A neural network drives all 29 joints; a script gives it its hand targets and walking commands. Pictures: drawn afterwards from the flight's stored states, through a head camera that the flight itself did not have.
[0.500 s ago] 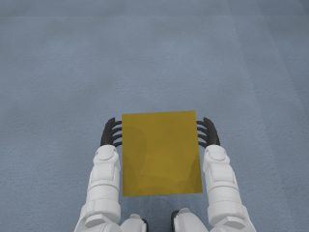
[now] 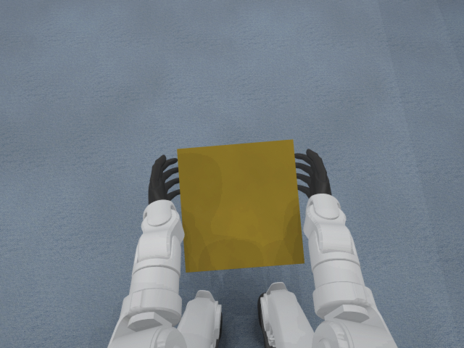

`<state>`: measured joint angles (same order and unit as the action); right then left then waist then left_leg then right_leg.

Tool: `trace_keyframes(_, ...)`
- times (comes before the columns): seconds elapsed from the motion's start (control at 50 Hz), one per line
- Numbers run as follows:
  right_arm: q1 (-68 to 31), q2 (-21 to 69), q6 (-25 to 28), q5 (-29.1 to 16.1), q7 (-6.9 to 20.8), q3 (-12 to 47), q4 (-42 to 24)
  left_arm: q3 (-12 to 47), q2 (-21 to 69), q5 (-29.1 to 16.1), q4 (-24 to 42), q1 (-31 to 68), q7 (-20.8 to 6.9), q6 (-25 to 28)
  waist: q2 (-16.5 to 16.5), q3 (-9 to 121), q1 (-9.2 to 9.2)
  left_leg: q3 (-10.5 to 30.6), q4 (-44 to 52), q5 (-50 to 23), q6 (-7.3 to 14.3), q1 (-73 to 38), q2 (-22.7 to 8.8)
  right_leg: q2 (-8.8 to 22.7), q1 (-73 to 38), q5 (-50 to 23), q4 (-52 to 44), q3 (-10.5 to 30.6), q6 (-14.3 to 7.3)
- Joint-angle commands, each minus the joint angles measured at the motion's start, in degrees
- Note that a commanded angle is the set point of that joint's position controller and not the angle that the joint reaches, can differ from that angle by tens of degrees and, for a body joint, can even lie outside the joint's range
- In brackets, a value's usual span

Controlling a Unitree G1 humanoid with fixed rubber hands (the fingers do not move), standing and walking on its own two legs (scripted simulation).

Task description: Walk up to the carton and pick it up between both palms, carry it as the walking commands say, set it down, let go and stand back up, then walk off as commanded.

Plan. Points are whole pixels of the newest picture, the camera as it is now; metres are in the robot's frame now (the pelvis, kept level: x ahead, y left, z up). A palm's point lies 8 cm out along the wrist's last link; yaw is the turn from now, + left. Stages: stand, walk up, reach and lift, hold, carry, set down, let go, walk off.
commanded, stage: set down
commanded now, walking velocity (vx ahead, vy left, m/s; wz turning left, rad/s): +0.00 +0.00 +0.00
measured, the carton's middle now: (239, 201) +0.40 -0.01 -0.16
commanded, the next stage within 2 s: none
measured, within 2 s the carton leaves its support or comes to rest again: neither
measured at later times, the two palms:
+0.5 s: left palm (175, 201) +0.40 +0.12 -0.14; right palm (308, 197) +0.40 -0.16 -0.15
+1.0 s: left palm (183, 205) +0.42 +0.12 -0.23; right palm (298, 199) +0.42 -0.16 -0.24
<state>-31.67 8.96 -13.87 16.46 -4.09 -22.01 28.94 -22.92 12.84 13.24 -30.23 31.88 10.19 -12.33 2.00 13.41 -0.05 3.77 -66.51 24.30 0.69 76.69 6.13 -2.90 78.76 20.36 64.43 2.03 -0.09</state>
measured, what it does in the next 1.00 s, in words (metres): lowers itself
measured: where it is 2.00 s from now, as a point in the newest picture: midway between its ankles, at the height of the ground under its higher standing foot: (240, 344)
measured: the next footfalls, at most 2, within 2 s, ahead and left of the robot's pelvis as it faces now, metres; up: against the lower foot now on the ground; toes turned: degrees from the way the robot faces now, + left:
none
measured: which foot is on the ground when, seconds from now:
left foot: down 0.00-1.00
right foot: down 0.00-1.00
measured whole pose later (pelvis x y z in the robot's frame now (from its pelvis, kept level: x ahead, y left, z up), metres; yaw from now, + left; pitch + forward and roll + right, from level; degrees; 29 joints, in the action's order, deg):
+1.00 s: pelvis -0.04 +0.00 -0.15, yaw +1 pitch +43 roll +1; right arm -52.9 -1.4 -12.6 8.8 -8.1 -19.1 42.3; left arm -24.3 6.4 9.5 -40.4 53.0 14.3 -10.7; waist 1.5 9.2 0.0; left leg 2.6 -99.2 31.7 -1.2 110.3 9.2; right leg -6.3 112.9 27.1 97.2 3.3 1.5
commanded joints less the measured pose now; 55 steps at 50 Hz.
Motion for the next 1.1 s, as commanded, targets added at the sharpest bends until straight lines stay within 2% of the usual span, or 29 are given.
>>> trace_keyframes(0.0,-27.2,50.6,1.2,-7.4,15.8,32.4,6.0,35.3,52.2,-6.2,-7.0,28.1,-19.3,0.5,-2.4,42.9,3.86,-0.1,3.9,-13.4,-2.7,-14.7,2.0,-4.5,-29.5,-16.2,-1.5,0.7,-0.3)
trace_keyframes(0.04,-29.6,45.3,1.7,-5.4,16.0,30.0,6.8,30.6,51.2,-3.1,-11.5,26.0,-18.5,-0.4,2.0,35.0,1.81,0.5,5.4,-13.0,-2.8,-8.4,2.1,-4.1,-22.6,-13.4,0.2,0.4,-0.2)
trace_keyframes(0.06,-33.6,46.2,2.6,-7.8,15.9,32.7,3.6,30.9,51.4,-2.6,-10.4,26.5,-17.9,0.4,0.4,43.0,-0.73,1.2,3.5,-15.0,-1.9,-13.7,1.7,-4.7,-22.9,-15.3,1.9,1.2,0.0)
trace_keyframes(0.12,-35.7,48.5,2.0,-9.7,15.4,33.2,8.6,29.9,48.6,-4.5,-7.7,33.2,-17.2,2.5,-3.8,43.3,-2.01,-0.7,-0.7,-11.9,-1.5,-9.7,2.8,-5.0,-21.0,-12.4,3.5,1.2,1.0)
trace_keyframes(0.14,-33.6,48.6,2.4,-9.8,15.0,35.3,6.4,32.3,49.7,-5.9,-6.8,32.9,-16.6,1.9,-3.5,45.0,0.21,-0.3,-0.6,-12.7,-1.9,-11.1,2.5,-4.9,-21.7,-13.4,4.7,1.3,0.9)
trace_keyframes(0.18,-36.2,44.6,3.2,-8.7,14.2,31.8,7.8,28.3,49.1,-3.3,-13.4,28.9,-16.5,0.8,-2.7,38.4,-1.12,0.1,0.2,-12.1,-2.5,-5.4,2.7,-5.1,-17.5,-12.1,4.4,-0.2,1.5)
trace_keyframes(0.22,-35.0,47.7,3.1,-9.1,13.8,33.9,6.7,30.8,50.0,-4.9,-8.6,31.7,-16.4,1.5,-3.3,47.2,-1.19,-0.3,-2.1,-11.9,-2.5,-7.3,3.9,-5.6,-21.5,-12.7,6.0,0.9,0.7)
trace_keyframes(0.24,-35.1,48.0,2.9,-8.2,13.2,31.5,8.5,29.6,49.0,-4.7,-13.0,31.2,-16.6,0.9,-4.1,43.2,1.77,-1.0,-2.9,-10.7,-2.6,-5.6,3.3,-4.8,-21.2,-13.5,4.5,1.9,0.7)
trace_keyframes(0.26,-38.0,44.0,3.6,-8.7,13.4,31.1,8.7,30.1,50.0,-5.9,-11.0,33.9,-17.2,1.9,-1.6,42.5,1.08,-1.9,-3.9,-10.1,-2.5,-4.3,4.2,-5.5,-18.7,-10.8,6.7,-0.2,0.9)
trace_keyframes(0.28,-40.0,44.8,3.9,-9.8,13.1,33.7,5.3,31.0,50.6,-7.5,-10.2,35.0,-17.1,2.0,-5.5,47.3,3.02,-1.0,-4.4,-8.7,-2.3,-4.2,3.9,-5.6,-21.9,-10.3,6.7,-0.6,0.8)
trace_keyframes(0.3,-37.0,46.6,3.5,-9.0,12.7,31.9,10.1,32.9,48.3,-7.9,-8.6,37.5,-17.1,2.8,-2.0,46.3,2.82,-2.0,-5.4,-7.9,-2.8,-3.5,4.0,-5.6,-21.2,-10.7,7.6,0.7,0.5)
trace_keyframes(0.4,-42.8,45.8,3.0,-9.4,11.1,32.4,9.2,28.6,47.8,-7.3,-11.8,40.4,-15.9,3.0,-3.8,45.2,0.60,-2.7,-9.1,-3.6,-1.9,2.1,4.3,-4.9,-20.0,-5.8,10.5,1.7,0.9)
trace_keyframes(0.42,-42.2,43.9,3.2,-8.4,11.4,30.7,10.1,27.2,45.2,-6.4,-11.1,42.0,-15.4,2.6,-3.8,45.9,2.41,-2.7,-9.5,-3.1,-2.4,2.8,4.4,-5.7,-14.6,-7.1,11.7,-0.4,0.9)
trace_keyframes(0.44,-43.9,45.5,2.5,-10.0,11.8,30.6,11.1,26.7,46.1,-5.5,-12.0,40.8,-15.5,2.5,-4.4,45.1,-2.15,-3.2,-9.7,-1.6,-2.3,2.1,4.6,-5.6,-16.9,-3.2,11.5,0.2,1.1)
trace_keyframes(0.46,-42.7,45.9,2.3,-8.9,11.9,30.5,11.1,26.5,45.0,-5.1,-14.3,39.5,-15.4,1.7,-4.8,46.7,1.02,-3.2,-9.6,-3.2,-2.4,3.3,4.8,-6.0,-15.6,-5.3,11.8,-0.5,1.2)
trace_keyframes(0.64,-49.5,42.5,4.7,-11.8,12.4,31.2,9.2,29.9,45.4,-7.8,-9.9,46.1,-14.3,2.6,-0.1,50.6,-0.18,-2.9,-14.8,-10.7,-3.4,2.5,4.7,-6.5,-6.3,-10.4,19.0,-0.9,0.9)
trace_keyframes(0.68,-48.8,41.2,4.7,-12.2,11.9,32.3,8.6,31.3,47.7,-10.3,-9.9,46.1,-14.0,2.6,-3.1,51.6,2.51,-2.9,-16.0,-9.5,-4.2,2.0,4.6,-6.2,-10.6,-11.2,18.7,-2.4,1.2)
trace_keyframes(0.74,-51.1,41.7,4.4,-12.4,12.6,30.7,10.8,30.4,47.1,-9.5,-10.0,46.0,-13.1,2.9,-1.4,48.1,-0.78,-4.4,-16.7,-8.3,-4.3,4.9,5.9,-6.1,-7.2,-7.8,19.6,-2.6,0.4)
trace_keyframes(0.78,-51.5,40.3,4.3,-11.8,11.8,29.0,10.7,29.3,46.4,-8.3,-10.8,49.5,-13.1,2.8,0.3,49.8,1.32,-4.9,-19.3,-6.0,-4.0,9.5,5.2,-6.0,-7.5,-8.4,21.3,-0.9,0.3)
trace_keyframes(0.8,-50.3,40.2,3.6,-11.6,11.2,29.3,10.3,29.8,47.2,-9.9,-11.7,49.5,-13.5,2.5,-3.6,51.0,4.41,-3.4,-18.5,-4.8,-3.0,4.8,4.8,-6.1,-8.2,-7.9,20.6,-1.8,0.8)
trace_keyframes(0.82,-54.3,40.7,3.4,-11.9,11.4,30.1,11.2,27.8,43.4,-9.1,-12.0,50.1,-13.4,1.8,-4.9,50.3,0.96,-3.8,-19.8,-2.2,-3.1,10.3,5.0,-5.6,-5.9,-4.3,22.6,-2.4,1.2)
trace_keyframes(0.88,-54.3,39.9,3.1,-12.9,12.2,30.7,11.4,28.4,45.7,-10.6,-10.4,53.1,-13.9,1.9,-4.2,51.7,2.18,-3.7,-20.8,-5.4,-2.5,8.3,4.2,-5.9,-3.0,-8.1,24.7,-2.3,1.0)
trace_keyframes(0.92,-56.8,41.1,2.7,-13.0,12.6,28.4,13.6,25.6,42.6,-7.4,-13.4,53.2,-13.6,1.4,-0.4,48.1,-0.07,-4.8,-21.0,-3.0,-2.9,11.4,4.7,-6.1,-0.1,-5.7,25.4,-1.4,1.2)
trace_keyframes(0.96,-59.0,42.9,3.0,-14.7,12.7,32.5,9.1,28.9,45.7,-9.4,-11.4,52.6,-13.4,1.7,-3.2,52.1,-1.27,-4.0,-21.9,-7.9,-2.3,7.7,4.7,-6.1,-0.8,-8.4,26.9,-3.3,1.8)
trace_keyframes(1.0,-59.2,41.7,3.4,-12.8,12.2,29.6,11.3,26.1,46.2,-7.5,-13.5,52.0,-13.7,1.4,-1.8,51.4,0.06,-4.8,-22.9,-5.6,-2.7,10.7,5.3,-6.3,-1.3,-7.3,27.1,-3.2,1.6)
trace_keyframes(1.02,-57.6,41.4,3.1,-12.5,11.7,30.9,11.3,26.8,45.1,-8.5,-12.3,52.6,-13.6,1.7,-6.6,54.8,1.26,-4.4,-24.5,-6.8,-2.8,11.9,4.9,-6.3,-2.6,-7.8,27.7,-3.4,1.9)
trace_keyframes(1.04,-58.7,38.8,3.5,-11.9,12.0,28.9,12.7,26.6,44.9,-8.2,-12.4,55.8,-13.6,1.6,-2.5,50.5,1.81,-5.1,-24.7,-5.7,-3.6,14.7,5.4,-6.5,0.4,-7.8,28.4,-2.3,1.3)
trace_keyframes(1.06,-59.8,41.3,4.1,-14.4,11.8,31.9,8.5,29.3,45.4,-10.5,-9.8,54.6,-13.4,1.9,-2.5,56.7,0.15,-4.7,-24.7,-8.2,-3.1,7.2,4.9,-6.5,-1.1,-9.4,29.2,-3.1,1.2)
trace_keyframes(1.08,-59.2,36.9,3.2,-13.2,11.5,29.1,12.8,25.8,44.6,-9.0,-15.0,55.7,-13.6,1.5,-3.4,50.8,2.07,-4.9,-26.6,-4.7,-3.2,12.2,4.9,-5.8,1.2,-5.8,28.1,-2.6,1.2)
